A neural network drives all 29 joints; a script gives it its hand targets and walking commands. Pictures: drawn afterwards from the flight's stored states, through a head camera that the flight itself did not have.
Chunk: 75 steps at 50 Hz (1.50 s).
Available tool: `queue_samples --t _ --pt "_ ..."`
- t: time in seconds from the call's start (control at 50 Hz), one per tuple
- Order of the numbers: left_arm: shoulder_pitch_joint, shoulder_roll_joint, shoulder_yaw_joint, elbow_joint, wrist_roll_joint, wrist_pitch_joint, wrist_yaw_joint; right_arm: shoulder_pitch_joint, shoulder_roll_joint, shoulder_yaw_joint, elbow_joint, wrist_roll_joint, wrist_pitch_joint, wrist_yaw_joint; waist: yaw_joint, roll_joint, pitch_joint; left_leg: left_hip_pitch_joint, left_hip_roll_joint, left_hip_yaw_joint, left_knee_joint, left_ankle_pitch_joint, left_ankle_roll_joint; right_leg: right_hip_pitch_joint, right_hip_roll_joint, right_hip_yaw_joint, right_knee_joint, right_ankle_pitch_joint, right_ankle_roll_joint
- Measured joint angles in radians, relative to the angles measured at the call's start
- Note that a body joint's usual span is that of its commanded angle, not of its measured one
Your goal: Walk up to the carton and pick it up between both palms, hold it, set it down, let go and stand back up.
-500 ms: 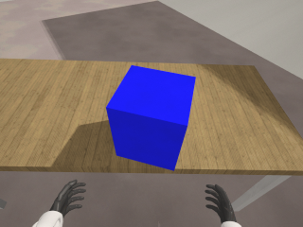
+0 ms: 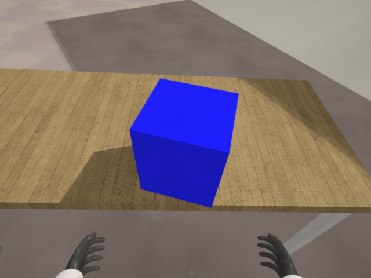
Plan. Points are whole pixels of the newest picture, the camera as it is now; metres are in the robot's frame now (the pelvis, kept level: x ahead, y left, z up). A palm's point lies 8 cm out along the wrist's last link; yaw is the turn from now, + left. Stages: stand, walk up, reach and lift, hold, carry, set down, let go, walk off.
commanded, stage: let go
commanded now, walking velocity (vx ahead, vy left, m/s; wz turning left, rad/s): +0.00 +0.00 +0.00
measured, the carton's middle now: (186, 144) +0.44 +0.01 +0.01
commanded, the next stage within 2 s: stand in 0.16 s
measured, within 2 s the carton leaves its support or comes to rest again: neither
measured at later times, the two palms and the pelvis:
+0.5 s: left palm out of the picture +0.10 +0.25 -0.10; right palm out of the picture +0.07 -0.24 -0.13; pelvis +0.00 +0.01 -0.01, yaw +0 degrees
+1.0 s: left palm out of the picture +0.02 +0.26 -0.13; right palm out of the picture +0.01 -0.22 -0.14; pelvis -0.01 +0.02 +0.00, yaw -1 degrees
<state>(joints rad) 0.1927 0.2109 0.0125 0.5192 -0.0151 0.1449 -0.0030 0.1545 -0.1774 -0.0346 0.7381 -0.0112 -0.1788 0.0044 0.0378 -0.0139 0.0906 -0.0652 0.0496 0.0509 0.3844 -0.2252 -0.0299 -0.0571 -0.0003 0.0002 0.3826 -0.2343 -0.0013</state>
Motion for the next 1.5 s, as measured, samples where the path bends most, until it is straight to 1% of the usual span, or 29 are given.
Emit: queue_samples --t 0.2,0.24,0.3,0.36,0.42,0.52,0.66,1.14,1.5 --pt "-0.015 -0.018 -0.001 0.008 0.003 0.007 0.000 -0.002 -0.007 0.014 -0.004 0.002 -0.010 0.013 -0.015 0.009 -0.010 -0.004 -0.002 0.005 -0.003 0.001 0.002 -0.008 -0.002 0.005 0.002 0.000 0.002" --pt "-0.002 -0.020 -0.003 0.023 0.041 -0.041 -0.001 -0.001 -0.014 0.013 0.002 -0.015 0.045 0.016 -0.023 0.016 -0.034 -0.042 0.000 0.001 0.020 -0.006 0.003 -0.039 0.000 0.001 0.014 -0.003 0.005" --pt "0.028 -0.013 -0.002 0.051 0.066 -0.110 -0.006 0.011 -0.032 0.001 0.027 -0.025 0.132 0.019 -0.026 0.028 -0.048 -0.090 0.000 -0.003 0.053 -0.019 0.007 -0.083 -0.002 -0.001 0.039 -0.011 0.009" --pt "0.061 -0.006 0.004 0.077 0.070 -0.143 -0.007 0.041 -0.051 -0.010 0.066 -0.023 0.169 0.030 -0.023 0.036 -0.054 -0.123 -0.003 -0.002 0.072 -0.026 0.011 -0.117 -0.005 0.000 0.061 -0.019 0.011" --pt "0.094 -0.003 0.006 0.097 0.064 -0.157 -0.004 0.073 -0.060 -0.017 0.103 -0.022 0.181 0.038 -0.021 0.038 -0.062 -0.143 -0.007 0.000 0.085 -0.032 0.013 -0.141 -0.009 0.003 0.079 -0.028 0.012" --pt "0.129 -0.003 0.007 0.127 0.053 -0.164 0.003 0.102 -0.059 -0.017 0.145 -0.023 0.185 0.041 -0.028 0.032 -0.081 -0.155 -0.013 0.006 0.096 -0.040 0.018 -0.160 -0.015 0.009 0.102 -0.040 0.015" --pt "0.146 -0.014 0.006 0.167 0.045 -0.166 0.014 0.111 -0.041 -0.008 0.189 -0.020 0.180 0.030 -0.036 0.022 -0.112 -0.148 -0.019 0.012 0.093 -0.041 0.024 -0.156 -0.021 0.015 0.105 -0.043 0.020" --pt "0.206 -0.046 0.011 0.380 0.036 -0.164 0.041 0.136 -0.007 -0.005 0.344 -0.008 0.176 -0.005 -0.041 0.017 -0.085 -0.104 -0.037 0.023 0.020 0.010 0.040 -0.118 -0.037 0.025 0.039 0.007 0.035" --pt "0.202 -0.084 -0.006 0.499 0.032 -0.160 0.049 0.136 0.032 0.010 0.420 -0.002 0.180 -0.017 -0.044 0.014 -0.076 -0.098 -0.045 0.024 0.011 0.025 0.047 -0.111 -0.045 0.026 0.029 0.023 0.042"
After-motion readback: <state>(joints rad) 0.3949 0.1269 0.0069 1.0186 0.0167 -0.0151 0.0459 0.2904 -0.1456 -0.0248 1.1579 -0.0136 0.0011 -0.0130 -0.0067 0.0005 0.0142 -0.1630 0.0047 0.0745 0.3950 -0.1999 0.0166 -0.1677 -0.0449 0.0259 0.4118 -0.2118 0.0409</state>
